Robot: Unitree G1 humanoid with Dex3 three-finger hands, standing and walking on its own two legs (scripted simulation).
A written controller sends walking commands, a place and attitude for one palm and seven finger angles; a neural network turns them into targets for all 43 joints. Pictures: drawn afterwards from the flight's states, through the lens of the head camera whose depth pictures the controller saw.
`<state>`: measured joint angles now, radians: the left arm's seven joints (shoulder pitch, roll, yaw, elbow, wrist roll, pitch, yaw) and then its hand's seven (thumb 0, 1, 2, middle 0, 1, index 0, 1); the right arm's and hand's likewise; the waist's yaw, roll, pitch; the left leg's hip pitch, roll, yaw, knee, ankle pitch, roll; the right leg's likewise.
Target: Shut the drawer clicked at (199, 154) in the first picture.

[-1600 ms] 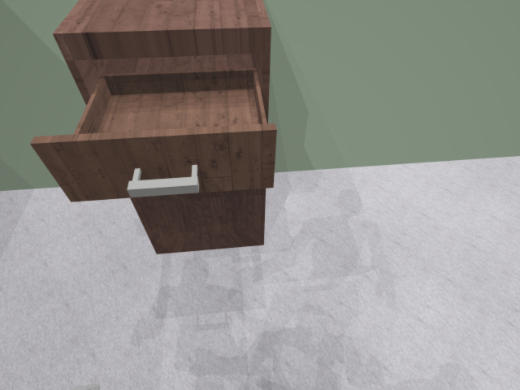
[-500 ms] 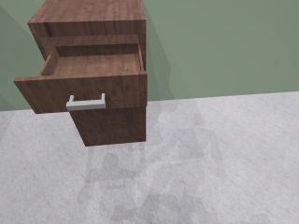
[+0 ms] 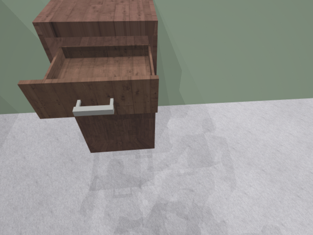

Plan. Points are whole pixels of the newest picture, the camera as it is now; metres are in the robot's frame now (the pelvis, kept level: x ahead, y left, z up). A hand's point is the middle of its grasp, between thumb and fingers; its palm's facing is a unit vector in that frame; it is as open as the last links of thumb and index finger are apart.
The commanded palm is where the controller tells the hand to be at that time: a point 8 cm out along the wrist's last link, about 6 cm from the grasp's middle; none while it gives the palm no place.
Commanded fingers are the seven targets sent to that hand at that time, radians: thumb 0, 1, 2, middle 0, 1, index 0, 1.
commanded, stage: turn to face it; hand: left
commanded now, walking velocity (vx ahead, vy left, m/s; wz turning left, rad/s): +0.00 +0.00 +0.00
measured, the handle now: (94, 106) +0.49 +0.24 +0.02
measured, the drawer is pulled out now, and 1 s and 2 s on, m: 0.30 0.30 0.30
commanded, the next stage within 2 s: take the last steps up to it in 0.34 s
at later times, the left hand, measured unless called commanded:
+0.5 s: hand out of the picture +0.02 +0.21 -0.18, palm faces +0.08 -0.97 -0.25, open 7.4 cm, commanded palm none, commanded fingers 0.00 0.90 0.90 -0.20 -0.30 -0.20 -0.30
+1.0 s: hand out of the picture +0.06 +0.17 -0.18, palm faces +0.22 -0.96 -0.19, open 7.4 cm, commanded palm none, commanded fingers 0.00 0.90 0.90 -0.20 -0.30 -0.20 -0.30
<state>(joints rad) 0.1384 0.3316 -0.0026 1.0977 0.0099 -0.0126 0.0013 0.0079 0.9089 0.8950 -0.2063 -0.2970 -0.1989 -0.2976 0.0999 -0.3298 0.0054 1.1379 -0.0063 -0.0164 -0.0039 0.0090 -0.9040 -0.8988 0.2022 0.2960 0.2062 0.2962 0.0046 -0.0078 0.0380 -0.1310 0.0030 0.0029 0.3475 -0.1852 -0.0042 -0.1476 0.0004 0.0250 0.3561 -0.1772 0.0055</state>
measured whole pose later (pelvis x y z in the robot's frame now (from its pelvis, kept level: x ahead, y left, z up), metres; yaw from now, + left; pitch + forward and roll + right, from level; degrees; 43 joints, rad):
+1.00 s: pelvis +0.07 +0.00 -0.01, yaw +9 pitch -1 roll -1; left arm 0.31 0.14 0.05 1.04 0.02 -0.05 0.01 0.00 0.91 0.90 -0.20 -0.30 -0.20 -0.30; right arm 0.43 -0.16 -0.04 1.17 -0.02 0.01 -0.02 0.01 -0.91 -0.90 0.20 0.30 0.20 0.30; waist -0.01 0.03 0.00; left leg -0.36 0.02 0.00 0.89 -0.43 0.02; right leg -0.20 -0.01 -0.12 0.51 -0.30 -0.03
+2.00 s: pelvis +0.16 +0.01 -0.03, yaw +7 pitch -2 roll +1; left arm 0.23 0.15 0.00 0.95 0.02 0.02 0.03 0.01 0.92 0.90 -0.20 -0.30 -0.20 -0.30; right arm 0.35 -0.20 -0.04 0.98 -0.03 0.04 0.00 0.01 -0.91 -0.90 0.20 0.30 0.20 0.30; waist -0.05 0.06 0.01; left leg -0.35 0.06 0.15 0.63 -0.24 0.01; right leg -0.30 -0.06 0.00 0.69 -0.37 0.02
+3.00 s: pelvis +0.22 -0.01 -0.01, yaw +8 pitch -1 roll +1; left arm 0.29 0.15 0.01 1.13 0.01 -0.03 0.03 0.01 0.91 0.90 -0.20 -0.30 -0.20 -0.30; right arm 0.25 -0.16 0.00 1.15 -0.01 -0.01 -0.03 0.01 -0.92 -0.90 0.20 0.30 0.20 0.30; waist 0.01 0.00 0.04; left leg -0.18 0.08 0.11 0.43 -0.21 -0.05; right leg -0.10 -0.02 -0.04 0.46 -0.34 -0.01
